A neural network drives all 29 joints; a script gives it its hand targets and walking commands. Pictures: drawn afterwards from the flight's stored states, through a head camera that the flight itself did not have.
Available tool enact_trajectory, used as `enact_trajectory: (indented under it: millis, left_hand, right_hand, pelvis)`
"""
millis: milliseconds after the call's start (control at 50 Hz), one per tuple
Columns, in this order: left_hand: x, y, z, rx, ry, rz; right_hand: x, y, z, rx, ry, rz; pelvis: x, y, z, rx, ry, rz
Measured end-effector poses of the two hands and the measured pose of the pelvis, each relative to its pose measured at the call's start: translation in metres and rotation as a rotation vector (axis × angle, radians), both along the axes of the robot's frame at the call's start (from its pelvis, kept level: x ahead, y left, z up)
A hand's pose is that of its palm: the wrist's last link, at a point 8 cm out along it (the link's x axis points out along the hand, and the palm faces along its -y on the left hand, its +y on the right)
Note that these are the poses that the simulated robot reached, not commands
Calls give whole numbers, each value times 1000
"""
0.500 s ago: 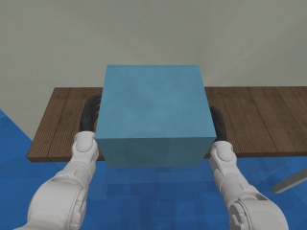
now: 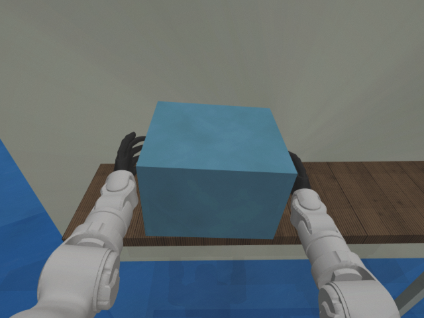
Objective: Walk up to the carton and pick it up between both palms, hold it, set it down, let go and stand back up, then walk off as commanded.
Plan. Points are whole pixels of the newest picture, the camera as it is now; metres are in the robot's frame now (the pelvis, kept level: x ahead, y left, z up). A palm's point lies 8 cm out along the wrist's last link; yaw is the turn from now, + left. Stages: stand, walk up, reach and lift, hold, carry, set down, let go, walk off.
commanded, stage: reach and lift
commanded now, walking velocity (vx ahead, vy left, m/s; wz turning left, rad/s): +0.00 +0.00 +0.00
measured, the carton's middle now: (212, 166) +0.44 +0.00 +0.11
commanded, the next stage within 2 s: hold in 1.00 s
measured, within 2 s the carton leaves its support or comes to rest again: neither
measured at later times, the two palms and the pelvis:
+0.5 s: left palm (110, 158) +0.40 +0.20 +0.17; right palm (290, 169) +0.39 -0.15 +0.14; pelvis +0.01 +0.00 +0.01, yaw +0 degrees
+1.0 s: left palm (94, 156) +0.38 +0.22 +0.19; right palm (285, 158) +0.38 -0.14 +0.18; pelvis +0.01 +0.01 +0.01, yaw +0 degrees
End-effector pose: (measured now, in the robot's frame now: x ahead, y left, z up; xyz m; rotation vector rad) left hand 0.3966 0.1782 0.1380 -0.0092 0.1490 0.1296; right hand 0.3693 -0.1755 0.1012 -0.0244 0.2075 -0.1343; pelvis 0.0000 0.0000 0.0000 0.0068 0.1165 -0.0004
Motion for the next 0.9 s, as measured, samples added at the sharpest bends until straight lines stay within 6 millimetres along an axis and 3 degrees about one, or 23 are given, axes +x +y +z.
enact_trajectory:
  millis: [280,460,640,900]
  left_hand:
    - [3,3,22,-58,21,17]
    - [2,20,27,-125,24,44]
    - [6,32,46,-76,11,40]
    - [-10,47,53,-37,31,52]
  right_hand:
    - [6,3,20,12,21,10]
    - [14,19,36,30,24,21]
    - [20,30,57,24,6,26]
    - [13,44,72,20,-5,41]
  pelvis:
    - [0,-5,3,8,-37,1]
    - [6,-4,8,7,-74,2]
    - [13,4,12,-2,-92,3]
    - [11,12,14,-13,-127,4]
